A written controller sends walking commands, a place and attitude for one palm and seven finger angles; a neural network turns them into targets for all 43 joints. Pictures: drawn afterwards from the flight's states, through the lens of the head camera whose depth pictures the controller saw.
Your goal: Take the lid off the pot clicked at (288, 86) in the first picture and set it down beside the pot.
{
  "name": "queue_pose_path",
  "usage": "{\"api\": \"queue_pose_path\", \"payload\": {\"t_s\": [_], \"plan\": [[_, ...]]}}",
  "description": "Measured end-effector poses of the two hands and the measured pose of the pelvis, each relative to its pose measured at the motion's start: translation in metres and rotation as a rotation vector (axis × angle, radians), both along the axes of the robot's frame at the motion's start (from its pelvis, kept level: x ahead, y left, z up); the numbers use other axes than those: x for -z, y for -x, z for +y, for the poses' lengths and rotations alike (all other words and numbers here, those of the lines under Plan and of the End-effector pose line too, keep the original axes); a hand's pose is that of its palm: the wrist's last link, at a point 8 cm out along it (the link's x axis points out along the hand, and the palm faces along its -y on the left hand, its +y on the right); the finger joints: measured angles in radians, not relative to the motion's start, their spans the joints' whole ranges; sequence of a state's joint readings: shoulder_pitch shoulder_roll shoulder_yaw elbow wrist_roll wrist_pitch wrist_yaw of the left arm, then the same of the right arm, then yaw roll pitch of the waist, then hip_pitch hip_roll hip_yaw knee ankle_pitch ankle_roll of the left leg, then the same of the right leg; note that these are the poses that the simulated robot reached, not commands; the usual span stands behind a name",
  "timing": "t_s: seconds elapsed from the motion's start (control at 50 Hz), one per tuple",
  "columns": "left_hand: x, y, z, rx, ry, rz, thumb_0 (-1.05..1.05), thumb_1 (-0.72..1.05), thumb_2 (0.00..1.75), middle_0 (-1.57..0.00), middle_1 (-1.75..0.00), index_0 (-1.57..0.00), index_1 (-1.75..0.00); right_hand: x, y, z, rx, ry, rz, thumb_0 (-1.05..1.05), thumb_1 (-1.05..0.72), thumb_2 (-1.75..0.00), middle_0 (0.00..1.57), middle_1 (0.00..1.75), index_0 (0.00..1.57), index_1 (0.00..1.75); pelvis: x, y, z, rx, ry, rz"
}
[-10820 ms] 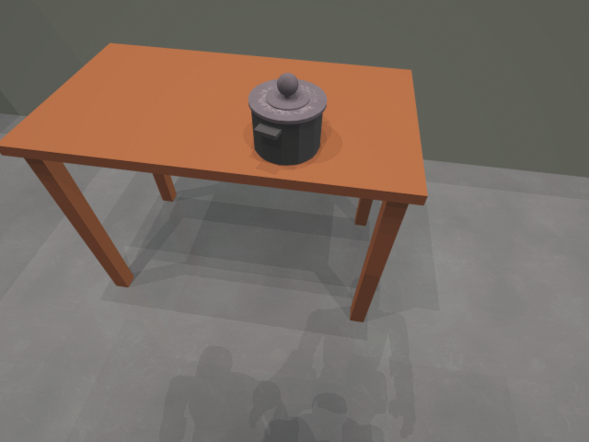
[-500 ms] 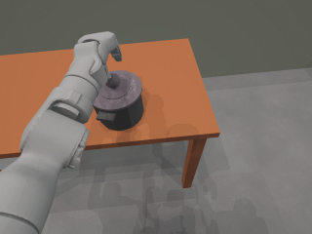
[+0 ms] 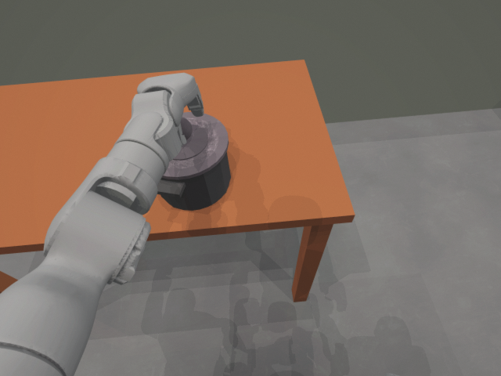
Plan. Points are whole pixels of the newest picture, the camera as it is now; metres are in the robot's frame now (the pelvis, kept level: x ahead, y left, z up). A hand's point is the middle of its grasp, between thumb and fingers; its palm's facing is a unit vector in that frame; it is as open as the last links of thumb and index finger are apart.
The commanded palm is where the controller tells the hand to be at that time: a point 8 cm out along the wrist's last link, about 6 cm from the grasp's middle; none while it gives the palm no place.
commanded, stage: lower the open fingers around the knob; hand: left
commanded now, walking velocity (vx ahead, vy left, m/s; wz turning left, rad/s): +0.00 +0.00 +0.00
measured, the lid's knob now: (179, 129) +0.53 +0.10 +0.09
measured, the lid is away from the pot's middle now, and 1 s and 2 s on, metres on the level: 0.00 0.00 0.01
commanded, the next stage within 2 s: close the fingers and squeeze the knob in 0.52 s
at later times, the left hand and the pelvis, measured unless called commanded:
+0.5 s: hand (180, 135) +0.50 +0.09 +0.10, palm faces -0.36 -0.05 -0.93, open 10.0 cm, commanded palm +0.50 +0.10 +0.17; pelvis +0.00 +0.00 +0.00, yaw +0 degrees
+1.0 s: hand (176, 134) +0.50 +0.10 +0.10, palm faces -0.37 -0.04 -0.93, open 9.4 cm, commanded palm +0.51 +0.10 +0.17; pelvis +0.00 +0.00 +0.00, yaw -1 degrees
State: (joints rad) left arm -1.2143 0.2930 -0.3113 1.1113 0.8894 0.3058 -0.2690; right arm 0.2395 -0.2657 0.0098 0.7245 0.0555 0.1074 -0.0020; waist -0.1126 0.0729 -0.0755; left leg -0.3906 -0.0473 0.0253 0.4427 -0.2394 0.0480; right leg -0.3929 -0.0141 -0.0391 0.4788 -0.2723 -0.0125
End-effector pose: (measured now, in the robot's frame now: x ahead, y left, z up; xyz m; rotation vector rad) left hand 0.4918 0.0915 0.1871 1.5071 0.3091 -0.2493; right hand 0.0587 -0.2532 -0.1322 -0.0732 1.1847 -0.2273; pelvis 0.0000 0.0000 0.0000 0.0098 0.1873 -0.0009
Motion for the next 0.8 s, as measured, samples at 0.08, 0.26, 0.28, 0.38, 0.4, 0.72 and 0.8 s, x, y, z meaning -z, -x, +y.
{"api": "queue_pose_path", "payload": {"t_s": [0.08,0.26,0.28,0.38,0.4,0.72,0.8], "plan": [[0.002,0.0,-0.001,0.019,0.018,0.0,0.0,-0.3,1.5,-0.86,-0.08,-0.86,-0.08,-0.001,-0.001,0.0,0.004,0.007,-0.009,0.01,-0.91,-0.9,0.2,0.3,0.2,0.3,0.0,0.0,-0.001,0.001,0.0,-0.001],[0.02,0.001,0.01,-0.006,0.008,0.041,0.0,-0.3,1.5,-0.85,-0.08,-0.85,-0.08,-0.004,0.014,-0.008,0.029,0.035,0.028,0.0,-0.91,-0.9,0.2,0.3,0.2,0.3,0.001,0.003,-0.001,0.005,0.003,0.005],[0.022,0.001,0.009,0.006,0.016,0.042,0.0,-0.3,1.5,-0.86,-0.08,-0.85,-0.08,-0.004,0.016,-0.01,0.031,0.041,0.033,0.0,-0.91,-0.9,0.2,0.3,0.2,0.3,0.001,0.003,-0.001,0.004,0.003,0.006],[0.023,0.0,0.008,0.044,-0.008,0.017,0.0,-0.3,1.5,-0.85,-0.08,-0.85,-0.08,-0.003,0.03,-0.012,0.05,0.057,0.058,0.0,-0.91,-0.9,0.2,0.3,0.2,0.3,0.002,0.004,0.001,0.005,0.005,0.013],[0.024,0.0,0.008,0.04,-0.009,0.015,0.0,-0.3,1.5,-0.85,-0.08,-0.85,-0.08,-0.003,0.033,-0.012,0.055,0.057,0.065,0.0,-0.91,-0.9,0.2,0.3,0.2,0.3,0.002,0.004,0.001,0.005,0.005,0.014],[0.021,-0.009,0.007,-0.009,0.003,0.019,0.0,-0.25,1.38,-0.77,-0.23,-0.77,-0.24,0.001,0.058,-0.003,0.095,0.025,0.105,0.01,-0.91,-0.9,0.2,0.3,0.2,0.3,0.002,0.001,0.002,0.021,0.005,0.028],[0.025,-0.006,0.008,0.001,0.015,0.048,0.0,-0.17,1.23,-0.67,-0.44,-0.67,-0.45,0.001,0.054,-0.004,0.091,0.03,0.1,0.01,-0.91,-0.9,0.2,0.3,0.2,0.3,0.001,0.001,0.001,0.02,0.006,0.022]]}}
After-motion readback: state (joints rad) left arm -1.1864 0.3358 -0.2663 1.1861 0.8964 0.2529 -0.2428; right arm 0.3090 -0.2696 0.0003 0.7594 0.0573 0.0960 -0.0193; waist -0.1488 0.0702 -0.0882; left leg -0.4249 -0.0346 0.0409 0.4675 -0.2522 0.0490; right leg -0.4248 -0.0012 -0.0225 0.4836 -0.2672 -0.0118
